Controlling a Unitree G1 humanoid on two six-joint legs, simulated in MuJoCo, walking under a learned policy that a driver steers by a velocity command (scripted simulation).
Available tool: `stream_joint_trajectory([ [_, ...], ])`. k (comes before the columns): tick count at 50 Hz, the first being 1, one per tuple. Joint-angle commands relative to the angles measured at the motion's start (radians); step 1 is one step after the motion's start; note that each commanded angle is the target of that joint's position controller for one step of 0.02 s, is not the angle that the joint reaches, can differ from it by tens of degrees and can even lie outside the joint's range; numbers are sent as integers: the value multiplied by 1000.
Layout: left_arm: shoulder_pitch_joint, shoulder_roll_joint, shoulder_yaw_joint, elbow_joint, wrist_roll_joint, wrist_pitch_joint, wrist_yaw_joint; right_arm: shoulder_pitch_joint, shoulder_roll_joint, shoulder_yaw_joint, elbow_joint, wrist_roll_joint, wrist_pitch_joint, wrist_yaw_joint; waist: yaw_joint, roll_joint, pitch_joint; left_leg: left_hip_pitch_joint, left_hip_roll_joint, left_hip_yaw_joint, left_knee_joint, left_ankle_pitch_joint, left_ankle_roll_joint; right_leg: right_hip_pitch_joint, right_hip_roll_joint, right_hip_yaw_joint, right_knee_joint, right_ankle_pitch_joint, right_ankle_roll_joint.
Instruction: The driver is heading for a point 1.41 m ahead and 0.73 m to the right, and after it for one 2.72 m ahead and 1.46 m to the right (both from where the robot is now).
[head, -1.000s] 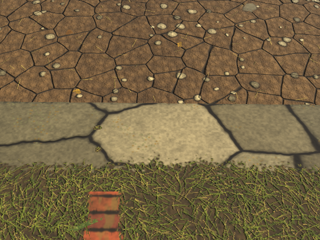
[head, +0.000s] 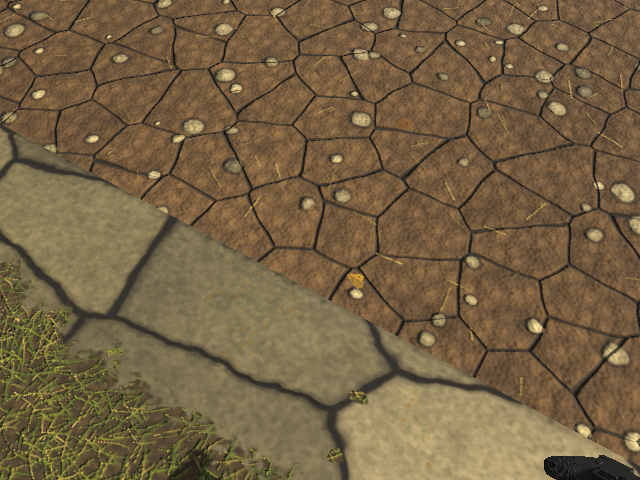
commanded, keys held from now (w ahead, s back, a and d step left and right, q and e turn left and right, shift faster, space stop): e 0.94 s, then no key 0.06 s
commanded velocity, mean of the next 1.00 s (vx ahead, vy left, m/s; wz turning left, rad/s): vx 0.03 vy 0.00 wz -0.47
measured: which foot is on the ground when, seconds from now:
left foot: down 0.00-0.36, up 0.38-0.84, down 0.86-1.00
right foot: up 0.00-0.34, down 0.36-0.86, up 0.88-1.00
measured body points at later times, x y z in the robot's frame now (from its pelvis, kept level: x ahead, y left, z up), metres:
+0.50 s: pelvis +0.03 -0.05 +0.02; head +0.06 -0.10 +0.46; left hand +0.20 +0.21 -0.08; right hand +0.13 -0.37 -0.11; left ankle +0.08 +0.09 -0.64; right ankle +0.02 -0.14 -0.73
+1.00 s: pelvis +0.06 -0.03 +0.02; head +0.11 -0.03 +0.46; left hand +0.35 +0.14 -0.09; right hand +0.03 -0.34 -0.08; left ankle +0.13 +0.07 -0.73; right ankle -0.03 -0.12 -0.64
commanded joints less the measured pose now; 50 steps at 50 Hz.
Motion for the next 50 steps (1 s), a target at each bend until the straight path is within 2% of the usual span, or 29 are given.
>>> stream_joint_trajectory([
  [1, 85, 86, 23, -26, 10, 39, 22, 37, -109, -33, -4, -13, -15, -6, 8, 98, -218, 208, 282, -206, -212, 491, 200, -30, -64, 46, -41, 97, 30],
  [3, 118, 67, 24, -21, 15, 60, 38, -13, -131, -43, 4, -24, -21, -16, 32, 133, -200, 131, 274, -138, -250, 438, 205, 25, -44, 12, -106, 138, 46],
  [6, 53, 73, 31, -54, 20, 76, 47, -4, -162, -59, 27, -10, -10, -44, 2, 128, -190, 158, 306, -119, -287, 239, 208, -27, -54, 2, -141, 203, 34],
  [9, -14, 72, 37, -91, 18, 89, 42, 2, -159, -61, 49, -3, 10, -66, -22, 135, -152, 180, 327, -115, -325, 12, 199, -69, -64, -9, -185, 223, 18],
  [13, -37, 66, 41, -117, 18, 90, 24, 3, -171, -69, 72, 6, 31, -72, -31, 135, -145, 236, 344, -77, -292, 19, 177, -34, -43, -56, -301, 202, -9],
  [15, -9, 61, 44, -118, 19, 88, 9, -13, -183, -74, 81, 21, 42, -72, -7, 138, -154, 259, 341, -47, -235, 62, 147, 32, -21, -88, -428, 244, -37],
  [16, 32, 60, 48, -106, 21, 86, 2, -25, -184, -75, 86, 33, 48, -73, 18, 135, -161, 252, 324, -19, -184, 62, 116, 95, 4, -115, -536, 318, -59],
  [17, 67, 82, 57, -95, 29, 84, 0, 5, -162, -72, 103, 43, 54, -73, 24, 98, -149, 222, 283, 21, -97, 8, 56, 153, 22, -94, -647, 399, -93],
  [18, 80, 167, 80, -106, 34, 81, 11, 46, -119, -65, 111, 29, 58, -69, -2, -100, -117, 83, 181, 118, 137, -138, -41, 226, -116, 139, -779, 611, -161],
  [19, 63, 273, 96, -141, 41, 79, 21, -11, -95, -56, 56, -3, 53, -70, -14, -325, -65, -216, 13, 116, 369, -508, -132, 290, -331, 471, -811, 877, -337],
  [20, 93, 247, 90, -148, 74, 55, 13, -103, -122, -64, 35, -5, 48, -72, 48, -223, -128, -232, -1, -57, 552, -556, -120, 251, -345, 498, -834, 851, -410],
  [21, 45, 226, 84, -156, 72, 33, 11, -90, -138, -72, 41, 16, 50, -71, 11, -167, -126, -249, 19, -104, 604, -462, -102, 257, -289, 405, -827, 807, -362],
  [22, -20, 202, 82, -169, 47, 24, 15, -54, -146, -78, 67, 18, 53, -76, -23, -114, -123, -258, 34, -117, 599, -368, -95, 261, -234, 334, -810, 765, -299],
  [23, -60, 165, 71, -182, 24, 25, 21, -41, -162, -85, 83, 9, 55, -84, -35, -100, -128, -257, 42, -123, 585, -315, -97, 263, -212, 302, -803, 763, -263],
  [24, -69, 145, 63, -188, 18, 28, 28, -36, -161, -87, 87, 4, 55, -85, -44, -99, -142, -222, 34, -121, 600, -273, -103, 249, -194, 279, -796, 812, -255],
  [26, -39, 139, 60, -192, 21, 33, 37, -28, -140, -83, 87, 12, 49, -83, -42, -86, -176, -200, 16, -123, 583, -218, -112, 283, -174, 265, -786, 859, -259],
  [30, -1, 162, 71, -199, 15, 45, 52, -69, -113, -69, 77, 20, 39, -80, -14, -105, -170, -193, 5, -140, 374, -181, -135, 343, -156, 296, -773, 788, -255],
  [34, -20, 183, 81, -222, 18, 59, 49, -78, -122, -67, 77, 24, 31, -65, -4, -133, -147, -82, -13, -142, 232, -196, -146, 263, -139, 352, -769, 697, -267],
  [38, -56, 183, 82, -246, 15, 70, 41, -53, -139, -69, 81, 31, 14, -50, -8, -149, -159, 13, -32, -148, 119, -228, -133, 250, -126, 432, -732, 772, -267],
  [40, -84, 179, 80, -260, 7, 76, 42, -16, -145, -71, 87, 33, 3, -41, -28, -153, -170, 83, -36, -145, -5, -185, -117, 255, -105, 466, -699, 795, -247],
  [41, -106, 175, 78, -268, -1, 80, 44, 20, -148, -74, 98, 32, -2, -37, -55, -146, -170, 157, -34, -131, -127, -89, -104, 235, -78, 463, -676, 757, -219],
  [42, -109, 157, 73, -277, -1, 83, 48, 55, -170, -82, 109, 28, -4, -35, -64, -123, -179, 266, 13, -147, -209, 34, -83, 175, -40, 444, -640, 647, -177],
  [43, -71, 106, 58, -284, 14, 83, 47, 79, -235, -96, 105, 10, 1, -41, -42, 35, -215, 407, 201, -302, -215, 166, -14, 45, 43, 349, -476, 378, -125],
  [44, -17, 87, 56, -305, 10, 74, 42, 62, -293, -104, 106, -14, 13, -44, 14, 300, -176, 453, 383, -533, -220, 420, 157, -181, 212, 174, -303, -59, -65],
  [45, -7, 181, 81, -291, 24, 64, 38, 48, -241, -93, 86, -18, 10, -45, -10, 246, -173, 406, 465, -572, -226, 419, 248, -228, 131, 154, -66, -83, -18],
  [46, -6, 222, 100, -271, 13, 66, 35, 4, -187, -77, 67, -12, 10, -50, -1, 173, -152, 370, 399, -463, -217, 360, 218, -221, 103, 148, 20, -6, -3],
  [47, 3, 206, 102, -252, 11, 77, 36, -38, -164, -70, 61, -1, 14, -54, 13, 144, -127, 349, 323, -364, -210, 284, 166, -223, 89, 132, 52, 58, 15],
  [48, -4, 182, 96, -250, 16, 86, 38, -43, -151, -64, 59, 13, 16, -57, -2, 144, -112, 342, 289, -319, -210, 262, 148, -237, 89, 127, 79, 107, 30],
  [50, -29, 122, 76, -268, 11, 89, 33, -9, -165, -61, 73, 12, 26, -64, -21, 154, -98, 328, 249, -244, -221, 303, 156, -219, 95, 88, 47, 153, 46],
])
